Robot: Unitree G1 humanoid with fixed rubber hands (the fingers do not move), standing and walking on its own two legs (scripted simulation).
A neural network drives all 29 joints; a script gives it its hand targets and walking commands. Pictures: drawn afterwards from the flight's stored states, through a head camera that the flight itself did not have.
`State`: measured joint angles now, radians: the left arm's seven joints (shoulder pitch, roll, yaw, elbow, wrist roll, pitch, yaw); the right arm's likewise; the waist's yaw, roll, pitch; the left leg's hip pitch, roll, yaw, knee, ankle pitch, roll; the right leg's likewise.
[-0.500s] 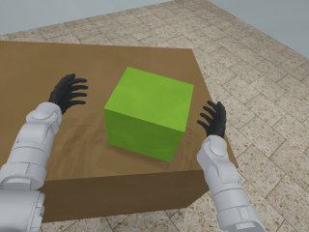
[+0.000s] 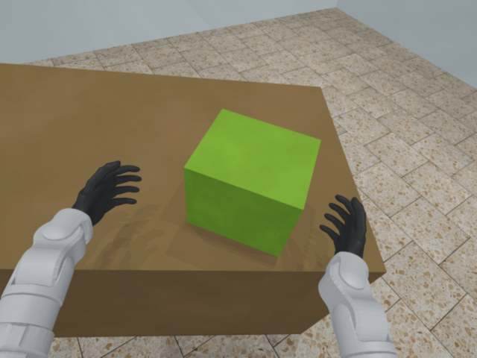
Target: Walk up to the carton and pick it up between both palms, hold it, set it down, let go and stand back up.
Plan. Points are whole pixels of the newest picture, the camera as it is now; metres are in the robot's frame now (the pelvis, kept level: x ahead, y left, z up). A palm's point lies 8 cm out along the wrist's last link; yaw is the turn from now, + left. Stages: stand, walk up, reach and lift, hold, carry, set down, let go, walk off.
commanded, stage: set down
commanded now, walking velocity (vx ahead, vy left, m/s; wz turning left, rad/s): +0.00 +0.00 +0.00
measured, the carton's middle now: (250, 183) +0.46 -0.02 -0.01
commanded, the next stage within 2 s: none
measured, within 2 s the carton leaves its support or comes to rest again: neither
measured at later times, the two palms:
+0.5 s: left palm (72, 267) +0.25 +0.26 +0.02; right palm (345, 295) +0.22 -0.16 +0.02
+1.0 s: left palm (61, 299) +0.21 +0.27 -0.01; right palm (345, 313) +0.20 -0.16 +0.00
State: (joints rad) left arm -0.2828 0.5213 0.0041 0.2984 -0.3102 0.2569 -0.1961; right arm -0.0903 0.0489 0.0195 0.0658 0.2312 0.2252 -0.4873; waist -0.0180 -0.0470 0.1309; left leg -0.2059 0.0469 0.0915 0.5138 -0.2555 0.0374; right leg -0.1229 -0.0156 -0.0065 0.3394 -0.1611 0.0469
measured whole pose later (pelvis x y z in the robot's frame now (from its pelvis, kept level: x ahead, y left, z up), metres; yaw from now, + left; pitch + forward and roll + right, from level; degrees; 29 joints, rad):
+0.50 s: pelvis +0.02 -0.01 +0.00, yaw +1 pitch -5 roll -3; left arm 0.09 0.53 0.04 0.14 -0.29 0.05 -0.24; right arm 0.29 0.10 0.12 0.02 0.13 -0.07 -0.49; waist 0.05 -0.04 0.19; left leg -0.15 0.06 0.07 0.56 -0.31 0.01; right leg -0.07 0.00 -0.03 0.40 -0.23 0.03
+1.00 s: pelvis +0.02 +0.00 +0.00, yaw +1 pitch -8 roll -3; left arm 0.22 0.50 0.02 0.13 -0.23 0.00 -0.22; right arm 0.36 0.07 0.06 0.16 0.08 -0.24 -0.38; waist 0.08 -0.03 0.22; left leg -0.10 0.06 0.07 0.56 -0.33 0.02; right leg -0.02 -0.01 -0.02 0.39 -0.24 0.03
